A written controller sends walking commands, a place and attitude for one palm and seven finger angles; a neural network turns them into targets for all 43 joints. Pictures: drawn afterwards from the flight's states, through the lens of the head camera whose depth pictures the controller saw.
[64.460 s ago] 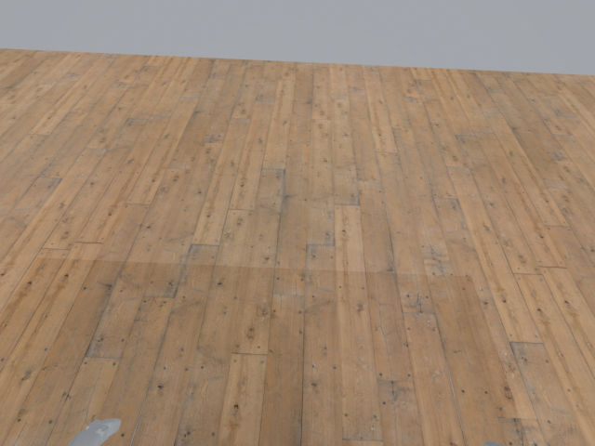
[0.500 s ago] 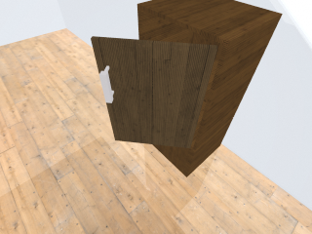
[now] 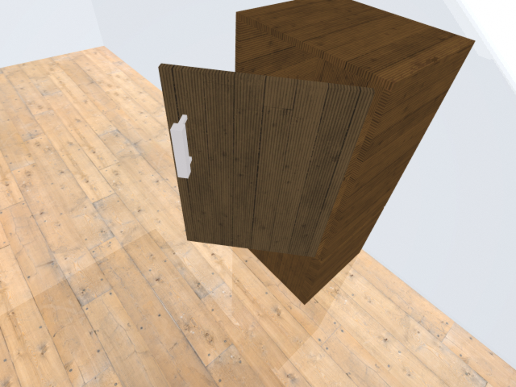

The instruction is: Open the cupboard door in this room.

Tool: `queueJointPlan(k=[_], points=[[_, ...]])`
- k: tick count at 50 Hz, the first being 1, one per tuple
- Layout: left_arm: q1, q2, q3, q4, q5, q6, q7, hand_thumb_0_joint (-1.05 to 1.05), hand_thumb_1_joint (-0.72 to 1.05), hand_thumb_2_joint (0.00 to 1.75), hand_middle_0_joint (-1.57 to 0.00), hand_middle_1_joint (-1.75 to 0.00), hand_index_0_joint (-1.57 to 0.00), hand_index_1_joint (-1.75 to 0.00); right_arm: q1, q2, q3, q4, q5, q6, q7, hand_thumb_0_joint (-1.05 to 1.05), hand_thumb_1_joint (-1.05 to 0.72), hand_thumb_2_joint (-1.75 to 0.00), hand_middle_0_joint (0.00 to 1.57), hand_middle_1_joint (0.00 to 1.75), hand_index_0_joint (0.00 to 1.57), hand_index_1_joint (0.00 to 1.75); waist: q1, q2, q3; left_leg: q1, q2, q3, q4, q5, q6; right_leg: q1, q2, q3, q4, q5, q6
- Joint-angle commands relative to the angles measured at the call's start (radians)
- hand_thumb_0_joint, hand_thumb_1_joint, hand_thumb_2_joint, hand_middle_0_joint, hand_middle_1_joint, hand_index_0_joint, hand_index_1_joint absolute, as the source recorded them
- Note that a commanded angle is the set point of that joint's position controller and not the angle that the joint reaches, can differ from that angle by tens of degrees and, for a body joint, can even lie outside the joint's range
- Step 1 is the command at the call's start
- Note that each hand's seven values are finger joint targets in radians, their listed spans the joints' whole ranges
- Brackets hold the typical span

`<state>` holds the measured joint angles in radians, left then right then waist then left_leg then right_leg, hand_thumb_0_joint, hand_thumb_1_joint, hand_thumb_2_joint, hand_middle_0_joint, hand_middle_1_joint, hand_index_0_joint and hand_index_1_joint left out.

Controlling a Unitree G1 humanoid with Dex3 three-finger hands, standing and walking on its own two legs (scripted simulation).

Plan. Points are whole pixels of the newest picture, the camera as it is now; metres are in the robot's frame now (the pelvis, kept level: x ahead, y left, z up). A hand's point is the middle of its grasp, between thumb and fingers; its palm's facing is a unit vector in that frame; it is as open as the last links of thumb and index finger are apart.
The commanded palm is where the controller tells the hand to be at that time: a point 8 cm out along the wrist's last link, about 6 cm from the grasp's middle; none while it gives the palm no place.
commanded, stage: shuffle to correct the standing spot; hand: left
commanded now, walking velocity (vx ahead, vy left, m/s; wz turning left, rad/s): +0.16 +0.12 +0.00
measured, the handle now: (184, 146) +0.60 +0.22 +0.02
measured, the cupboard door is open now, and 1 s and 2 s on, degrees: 42 42 42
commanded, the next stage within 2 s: come to a stop and stand still in 0.10 s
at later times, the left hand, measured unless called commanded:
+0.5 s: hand out of the picture +0.15 +0.19 -0.18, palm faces +0.10 -0.97 -0.21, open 7.1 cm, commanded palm none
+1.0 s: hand out of the picture +0.07 +0.18 -0.18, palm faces +0.09 -0.97 -0.21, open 7.3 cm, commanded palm none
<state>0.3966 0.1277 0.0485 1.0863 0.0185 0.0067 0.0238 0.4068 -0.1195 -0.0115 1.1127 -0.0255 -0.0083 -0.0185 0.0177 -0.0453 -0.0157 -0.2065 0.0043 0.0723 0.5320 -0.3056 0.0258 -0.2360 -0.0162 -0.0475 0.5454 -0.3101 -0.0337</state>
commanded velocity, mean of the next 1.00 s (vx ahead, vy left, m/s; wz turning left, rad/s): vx -0.04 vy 0.02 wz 0.00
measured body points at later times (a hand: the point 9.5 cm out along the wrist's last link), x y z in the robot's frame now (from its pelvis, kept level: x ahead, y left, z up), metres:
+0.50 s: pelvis +0.08 +0.01 -0.01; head +0.11 +0.01 +0.44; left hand +0.14 +0.24 -0.16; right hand +0.08 -0.20 -0.17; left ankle +0.08 +0.12 -0.74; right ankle +0.10 -0.10 -0.73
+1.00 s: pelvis +0.05 -0.01 -0.01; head +0.03 +0.00 +0.44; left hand +0.06 +0.23 -0.16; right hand +0.15 -0.24 -0.14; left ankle +0.08 +0.12 -0.73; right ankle +0.06 -0.10 -0.73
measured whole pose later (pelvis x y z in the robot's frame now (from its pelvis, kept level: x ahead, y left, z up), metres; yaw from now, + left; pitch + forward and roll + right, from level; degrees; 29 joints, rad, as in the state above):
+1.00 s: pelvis +0.05 -0.01 -0.01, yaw +1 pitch -4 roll +0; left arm 0.34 0.17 0.01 0.94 0.02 0.03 0.05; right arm 0.18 -0.17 -0.04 0.93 -0.02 0.03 -0.02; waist 0.02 -0.02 0.03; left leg -0.27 0.02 0.03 0.62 -0.28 -0.01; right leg -0.24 -0.01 -0.08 0.64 -0.33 -0.04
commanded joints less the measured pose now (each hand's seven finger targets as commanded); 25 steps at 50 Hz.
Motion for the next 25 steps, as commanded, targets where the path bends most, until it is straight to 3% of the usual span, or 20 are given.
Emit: queueJointPlan(k=[1, 2, 3, 4, 7, 10, 11, 12, 13, 14, 15, 16, 17, 18, 19, 21, 22, 23, 24, 25], points=[[-0.066, 0.035, 0.003, -0.096, 0.020, -0.022, -0.011, 0.00, 0.90, 0.90, -0.20, -0.30, -0.20, -0.30, 0.176, -0.129, -0.021, -0.007, -0.002, -0.027, -0.014, 0.00, -0.90, -0.90, 0.20, 0.30, 0.20, 0.30, -0.061, 0.323, 0.231, 0.014, 0.275, -0.405, -0.407, -0.254, 0.158, -0.337, 0.007, -0.048, 0.269, -0.187, -0.026], [-0.090, 0.038, 0.002, -0.107, 0.023, -0.029, -0.014, 0.00, 0.90, 0.90, -0.20, -0.30, -0.20, -0.30, 0.182, -0.116, -0.016, -0.009, 0.000, -0.034, -0.016, 0.00, -0.90, -0.90, 0.20, 0.30, 0.20, 0.30, -0.061, 0.274, 0.229, 0.072, 0.299, -0.432, -0.392, -0.126, 0.204, -0.407, -0.018, -0.018, 0.373, -0.202, -0.032], [-0.109, 0.031, 0.004, -0.108, 0.021, -0.036, -0.018, 0.00, 0.90, 0.90, -0.20, -0.30, -0.20, -0.30, 0.179, -0.110, -0.013, -0.012, -0.002, -0.041, -0.017, 0.00, -0.90, -0.90, 0.20, 0.30, 0.20, 0.30, -0.060, 0.197, 0.203, 0.104, 0.303, -0.413, -0.361, 0.016, 0.222, -0.432, -0.043, 0.001, 0.424, -0.191, -0.032], [-0.121, 0.022, 0.004, -0.108, 0.017, -0.042, -0.021, 0.00, 0.90, 0.90, -0.20, -0.30, -0.20, -0.30, 0.168, -0.104, -0.009, -0.015, -0.005, -0.048, -0.017, 0.00, -0.90, -0.90, 0.20, 0.30, 0.20, 0.30, -0.053, 0.140, 0.172, 0.138, 0.292, -0.365, -0.327, 0.176, 0.223, -0.430, -0.057, 0.004, 0.424, -0.178, -0.029], [-0.136, -0.003, -0.007, -0.112, 0.008, -0.044, -0.027, 0.00, 0.90, 0.90, -0.20, -0.30, -0.20, -0.30, 0.135, -0.114, -0.006, -0.023, -0.009, -0.057, -0.020, 0.00, -0.90, -0.90, 0.20, 0.30, 0.20, 0.30, -0.035, 0.114, 0.097, 0.146, 0.236, -0.221, -0.269, 0.431, 0.203, -0.311, -0.055, -0.038, 0.302, -0.136, -0.015], [-0.126, -0.002, -0.004, -0.105, 0.006, -0.042, -0.025, 0.00, 0.90, 0.90, -0.20, -0.30, -0.20, -0.30, 0.135, -0.121, -0.007, -0.011, -0.007, -0.051, -0.020, 0.00, -0.90, -0.90, 0.20, 0.30, 0.20, 0.30, -0.023, 0.147, 0.072, 0.089, 0.198, -0.151, -0.227, 0.430, 0.173, -0.152, -0.021, -0.078, 0.138, -0.071, -0.014], [-0.105, 0.002, -0.002, -0.096, 0.007, -0.042, -0.024, 0.00, 0.90, 0.90, -0.20, -0.30, -0.20, -0.30, 0.125, -0.117, -0.007, -0.009, -0.003, -0.049, -0.021, 0.00, -0.90, -0.90, 0.20, 0.30, 0.20, 0.30, -0.009, 0.142, 0.071, 0.060, 0.185, -0.133, -0.198, 0.424, 0.155, -0.087, -0.012, -0.085, 0.066, -0.003, -0.012], [-0.071, 0.015, 0.002, -0.085, 0.008, -0.046, -0.020, 0.00, 0.90, 0.90, -0.20, -0.30, -0.20, -0.30, 0.110, -0.107, -0.004, -0.011, 0.002, -0.048, -0.023, 0.00, -0.90, -0.90, 0.20, 0.30, 0.20, 0.30, 0.013, 0.091, 0.061, 0.015, 0.168, -0.111, -0.144, 0.426, 0.120, 0.009, -0.016, -0.076, -0.037, 0.098, -0.006], [-0.018, 0.048, 0.005, -0.065, 0.007, -0.053, -0.012, 0.00, 0.90, 0.90, -0.20, -0.30, -0.20, -0.30, 0.111, -0.086, 0.000, -0.013, 0.012, -0.052, -0.022, 0.00, -0.90, -0.90, 0.20, 0.30, 0.20, 0.30, 0.036, 0.025, 0.030, -0.063, 0.136, -0.079, -0.067, 0.414, 0.077, 0.165, -0.064, -0.004, -0.069, 0.217, -0.014], [0.068, 0.110, 0.017, -0.039, 0.007, -0.061, 0.001, 0.00, 0.90, 0.90, -0.20, -0.30, -0.20, -0.30, 0.109, -0.062, 0.004, -0.025, 0.021, -0.056, -0.022, 0.00, -0.90, -0.90, 0.20, 0.30, 0.20, 0.30, 0.063, -0.113, -0.038, -0.213, 0.067, -0.032, 0.057, 0.244, 0.028, 0.350, -0.222, 0.201, -0.052, 0.465, -0.072], [0.108, 0.168, 0.023, -0.018, -0.001, -0.059, 0.007, 0.00, 0.90, 0.90, -0.20, -0.30, -0.20, -0.30, 0.112, -0.056, 0.000, -0.037, 0.021, -0.049, -0.022, 0.00, -0.90, -0.90, 0.20, 0.30, 0.20, 0.30, 0.048, -0.191, -0.070, -0.259, -0.002, 0.018, 0.181, -0.107, -0.017, 0.382, -0.388, 0.315, -0.105, 0.746, -0.170], [0.086, 0.181, 0.021, -0.022, -0.004, -0.052, 0.011, 0.00, 0.90, 0.90, -0.20, -0.30, -0.20, -0.30, 0.086, -0.046, -0.006, -0.040, 0.023, -0.035, -0.029, 0.00, -0.90, -0.90, 0.20, 0.30, 0.20, 0.30, 0.042, -0.130, -0.053, -0.232, 0.013, -0.027, 0.291, -0.301, -0.030, 0.299, -0.443, 0.312, -0.123, 0.895, -0.246], [0.040, 0.169, 0.021, -0.036, 0.000, -0.048, 0.020, 0.00, 0.90, 0.90, -0.20, -0.30, -0.20, -0.30, 0.067, -0.031, -0.008, -0.045, 0.025, -0.022, -0.032, 0.00, -0.90, -0.90, 0.20, 0.30, 0.20, 0.30, 0.027, -0.089, -0.009, -0.219, 0.021, -0.055, 0.336, -0.312, -0.032, 0.214, -0.412, 0.280, -0.110, 0.959, -0.253], [-0.022, 0.163, 0.021, -0.048, 0.004, -0.043, 0.026, 0.00, 0.90, 0.90, -0.20, -0.30, -0.20, -0.30, 0.048, -0.020, -0.010, -0.039, 0.025, -0.008, -0.030, 0.00, -0.90, -0.90, 0.20, 0.30, 0.20, 0.30, 0.013, -0.158, 0.043, -0.222, 0.048, -0.064, 0.353, -0.302, -0.034, 0.133, -0.390, 0.236, -0.107, 0.935, -0.242], [-0.072, 0.143, 0.015, -0.061, 0.007, -0.038, 0.029, 0.00, 0.90, 0.90, -0.20, -0.30, -0.20, -0.30, 0.047, -0.017, -0.013, -0.032, 0.026, -0.001, -0.028, 0.00, -0.90, -0.90, 0.20, 0.30, 0.20, 0.30, -0.007, -0.159, 0.062, -0.200, 0.053, -0.066, 0.307, -0.272, -0.037, 0.088, -0.355, 0.175, -0.104, 0.908, -0.218], [-0.135, 0.139, 0.018, -0.088, 0.007, -0.024, 0.027, 0.00, 0.90, 0.90, -0.20, -0.30, -0.20, -0.30, 0.084, 0.001, -0.017, -0.021, 0.025, 0.006, -0.022, 0.00, -0.90, -0.90, 0.20, 0.30, 0.20, 0.30, -0.045, -0.138, 0.031, -0.082, 0.035, -0.021, 0.096, -0.093, -0.049, 0.026, -0.287, 0.086, -0.062, 0.766, -0.154], [-0.151, 0.143, 0.024, -0.095, 0.001, -0.017, 0.027, 0.00, 0.90, 0.90, -0.20, -0.30, -0.20, -0.30, 0.107, 0.005, -0.022, -0.001, 0.021, 0.004, -0.019, 0.00, -0.90, -0.90, 0.20, 0.30, 0.20, 0.30, -0.055, -0.070, 0.020, 0.000, 0.022, 0.014, -0.033, 0.074, -0.056, -0.003, -0.250, 0.060, -0.008, 0.674, -0.121], [-0.151, 0.140, 0.028, -0.105, -0.007, -0.008, 0.024, 0.00, 0.90, 0.90, -0.20, -0.30, -0.20, -0.30, 0.118, -0.021, -0.027, 0.003, 0.015, 0.001, -0.020, 0.00, -0.90, -0.90, 0.20, 0.30, 0.20, 0.30, -0.053, -0.008, 0.016, 0.069, 0.036, 0.006, -0.100, 0.241, -0.051, -0.049, -0.204, 0.047, 0.052, 0.540, -0.080], [-0.147, 0.113, 0.026, -0.123, -0.012, 0.003, 0.019, 0.00, 0.90, 0.90, -0.20, -0.30, -0.20, -0.30, 0.088, -0.073, -0.038, -0.019, 0.006, -0.003, -0.024, 0.00, -0.90, -0.90, 0.20, 0.30, 0.20, 0.30, -0.036, 0.163, 0.019, 0.080, 0.145, -0.112, -0.127, 0.478, -0.001, -0.114, -0.123, 0.005, 0.108, 0.298, -0.022], [-0.149, 0.088, 0.021, -0.137, -0.014, 0.013, 0.018, 0.00, 0.90, 0.90, -0.20, -0.30, -0.20, -0.30, 0.028, -0.117, -0.041, -0.054, 0.000, -0.005, -0.024, 0.00, -0.90, -0.90, 0.20, 0.30, 0.20, 0.30, -0.019, 0.299, 0.032, -0.007, 0.279, -0.221, -0.188, 0.694, 0.086, -0.103, -0.052, -0.043, 0.196, -0.049, 0.022]])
